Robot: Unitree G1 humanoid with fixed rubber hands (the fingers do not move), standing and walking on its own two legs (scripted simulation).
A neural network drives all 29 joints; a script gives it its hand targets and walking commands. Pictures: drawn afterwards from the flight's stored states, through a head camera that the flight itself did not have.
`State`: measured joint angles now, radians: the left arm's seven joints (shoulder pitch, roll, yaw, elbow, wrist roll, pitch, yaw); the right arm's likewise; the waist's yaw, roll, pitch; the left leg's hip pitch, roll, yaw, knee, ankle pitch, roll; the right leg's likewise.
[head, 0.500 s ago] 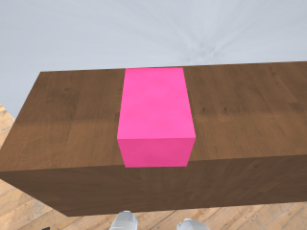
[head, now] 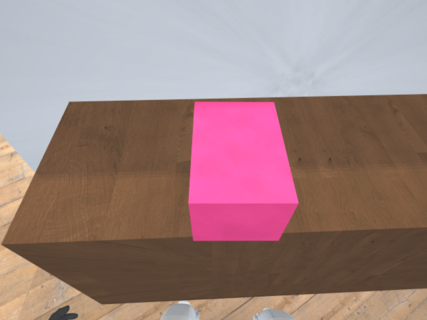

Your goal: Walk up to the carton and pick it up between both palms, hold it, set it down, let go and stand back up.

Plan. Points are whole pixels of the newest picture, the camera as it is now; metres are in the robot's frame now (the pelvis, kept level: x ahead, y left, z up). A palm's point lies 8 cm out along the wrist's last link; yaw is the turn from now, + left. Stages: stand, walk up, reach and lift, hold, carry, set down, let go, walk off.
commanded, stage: walk up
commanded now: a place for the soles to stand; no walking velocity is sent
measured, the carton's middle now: (235, 168) +0.43 -0.01 +0.01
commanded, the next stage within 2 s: none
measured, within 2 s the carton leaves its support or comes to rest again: neither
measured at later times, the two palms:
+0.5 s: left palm out of the picture +0.10 +0.32 -0.09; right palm out of the picture +0.07 -0.34 -0.09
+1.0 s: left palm out of the picture +0.10 +0.30 -0.09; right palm out of the picture +0.08 -0.36 -0.08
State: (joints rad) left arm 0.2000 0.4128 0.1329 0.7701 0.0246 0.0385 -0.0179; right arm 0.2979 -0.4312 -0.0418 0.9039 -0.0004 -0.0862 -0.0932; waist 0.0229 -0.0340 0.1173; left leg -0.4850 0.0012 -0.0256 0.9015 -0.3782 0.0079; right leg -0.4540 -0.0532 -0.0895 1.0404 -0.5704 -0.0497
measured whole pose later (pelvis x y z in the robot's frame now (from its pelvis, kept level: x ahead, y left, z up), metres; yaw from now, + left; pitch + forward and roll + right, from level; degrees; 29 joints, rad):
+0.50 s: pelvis +0.00 -0.01 +0.00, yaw +0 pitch -2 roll +0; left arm 0.20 0.41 0.13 0.77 0.03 0.02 -0.02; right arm 0.29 -0.43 -0.04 0.86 0.00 -0.09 -0.08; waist 0.02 -0.01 0.11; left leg -0.47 -0.01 -0.04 0.91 -0.40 0.00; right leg -0.42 -0.05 -0.09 0.98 -0.58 -0.04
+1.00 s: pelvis +0.00 -0.03 +0.00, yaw +2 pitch -2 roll +1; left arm 0.17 0.41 0.13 0.77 0.02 0.02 -0.02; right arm 0.28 -0.43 -0.04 0.85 0.00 -0.09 -0.07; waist 0.02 -0.04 0.11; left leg -0.46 -0.01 -0.06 0.91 -0.41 -0.01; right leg -0.41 -0.06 -0.09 0.93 -0.48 -0.03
